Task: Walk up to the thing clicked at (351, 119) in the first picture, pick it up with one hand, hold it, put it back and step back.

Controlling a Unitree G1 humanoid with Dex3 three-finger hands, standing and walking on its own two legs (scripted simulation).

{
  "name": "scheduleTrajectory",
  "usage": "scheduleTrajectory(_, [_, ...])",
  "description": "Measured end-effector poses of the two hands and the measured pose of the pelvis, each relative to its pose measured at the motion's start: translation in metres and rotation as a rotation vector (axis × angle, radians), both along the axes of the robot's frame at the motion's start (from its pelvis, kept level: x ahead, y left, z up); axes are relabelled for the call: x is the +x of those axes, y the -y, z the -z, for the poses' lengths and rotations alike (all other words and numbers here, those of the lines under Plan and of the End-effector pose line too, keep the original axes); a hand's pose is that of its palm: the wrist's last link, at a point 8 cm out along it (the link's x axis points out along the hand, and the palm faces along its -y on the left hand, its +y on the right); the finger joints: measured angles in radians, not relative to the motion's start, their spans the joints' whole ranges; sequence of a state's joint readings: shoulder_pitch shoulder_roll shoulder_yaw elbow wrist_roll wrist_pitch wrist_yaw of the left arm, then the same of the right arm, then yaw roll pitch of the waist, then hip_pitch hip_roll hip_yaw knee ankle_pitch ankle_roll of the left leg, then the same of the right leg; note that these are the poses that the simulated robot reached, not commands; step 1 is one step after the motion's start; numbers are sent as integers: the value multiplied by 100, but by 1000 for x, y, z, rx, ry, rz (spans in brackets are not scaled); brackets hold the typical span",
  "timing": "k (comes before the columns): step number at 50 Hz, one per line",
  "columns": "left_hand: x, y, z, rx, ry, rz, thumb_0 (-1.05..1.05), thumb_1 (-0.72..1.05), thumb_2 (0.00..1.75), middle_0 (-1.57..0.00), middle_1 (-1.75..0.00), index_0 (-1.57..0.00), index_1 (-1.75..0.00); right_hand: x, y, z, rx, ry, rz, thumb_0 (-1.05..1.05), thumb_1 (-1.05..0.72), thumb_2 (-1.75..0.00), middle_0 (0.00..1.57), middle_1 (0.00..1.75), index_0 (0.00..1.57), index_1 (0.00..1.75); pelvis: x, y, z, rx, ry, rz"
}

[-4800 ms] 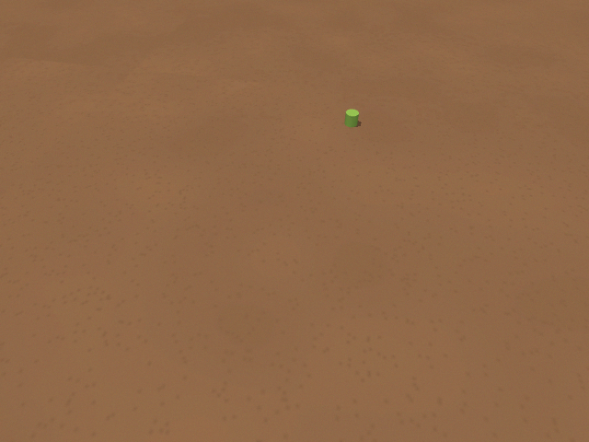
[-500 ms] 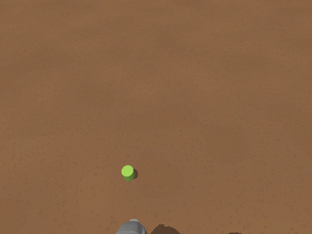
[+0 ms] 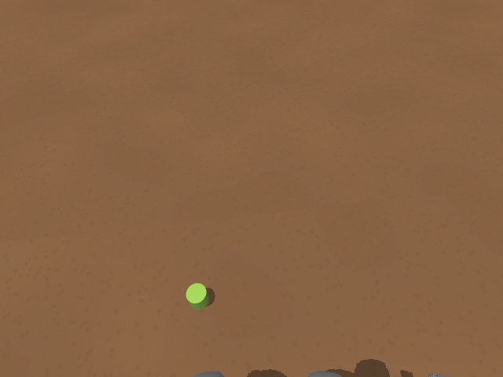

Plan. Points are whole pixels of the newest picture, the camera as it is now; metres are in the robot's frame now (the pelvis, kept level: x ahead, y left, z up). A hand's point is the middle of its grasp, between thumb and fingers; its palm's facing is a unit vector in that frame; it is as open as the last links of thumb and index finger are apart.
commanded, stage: walk up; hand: left
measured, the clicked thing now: (197, 296) +0.48 +0.26 -0.72
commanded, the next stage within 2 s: stand in 1.08 s
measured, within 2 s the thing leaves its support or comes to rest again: neither
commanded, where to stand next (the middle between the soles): +0.08 +0.01 m, yaw +1 degrees
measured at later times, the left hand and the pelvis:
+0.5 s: hand out of the picture +0.12 +0.25 -0.13, palm faces -0.01 -0.95 -0.31, open 7.4 cm; pelvis +0.02 +0.00 +0.03, yaw +1 degrees
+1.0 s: hand out of the picture +0.10 +0.26 -0.13, palm faces +0.01 -0.95 -0.32, open 7.4 cm; pelvis +0.03 +0.01 +0.03, yaw +1 degrees
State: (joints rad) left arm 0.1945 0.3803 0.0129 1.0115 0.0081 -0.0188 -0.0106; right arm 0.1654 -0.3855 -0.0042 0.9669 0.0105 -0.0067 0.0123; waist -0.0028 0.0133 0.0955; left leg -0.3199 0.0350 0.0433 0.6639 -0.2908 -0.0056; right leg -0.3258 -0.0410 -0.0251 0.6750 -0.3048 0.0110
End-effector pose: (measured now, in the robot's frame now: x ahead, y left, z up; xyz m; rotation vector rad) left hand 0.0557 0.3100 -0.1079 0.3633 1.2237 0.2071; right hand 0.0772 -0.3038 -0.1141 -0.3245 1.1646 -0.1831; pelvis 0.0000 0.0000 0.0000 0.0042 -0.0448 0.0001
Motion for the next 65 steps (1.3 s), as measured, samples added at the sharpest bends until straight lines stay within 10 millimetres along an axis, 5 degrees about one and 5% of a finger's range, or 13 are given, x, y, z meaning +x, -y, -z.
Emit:
scheduleTrajectory(9, [50, 15, -12, -38, 81, 12, 1, 90, 89, -21, -30, -21, -30, 10, -8, -5, 26, -36, -2, 1, -90, -89, 20, 30, 20, 30, 10, 2, -13, 1, 0, -4])
scheduleTrajectory(16, [68, 20, -16, -61, 95, 11, 0, 90, 89, -21, -30, -21, -30, 15, -2, -17, 1, -52, 7, 1, -90, -89, 20, 30, 20, 30, 14, 2, -21, -3, -3, -9])
scheduleTrajectory(41, [29, 8, -12, -63, -35, -64, 1, 91, 89, -20, -30, -21, -30, 30, -12, -22, 4, -70, 3, 1, -91, -89, 20, 30, 20, 30, 25, -4, -28, -6, -12, -14])
scheduleTrajectory(65, [45, 6, -15, -50, -3, -43, 0, 91, 89, -20, -30, -21, -30, 35, -14, -23, 4, -62, 10, 1, -91, -89, 20, 30, 20, 30, 33, -7, -28, -3, -16, -21])
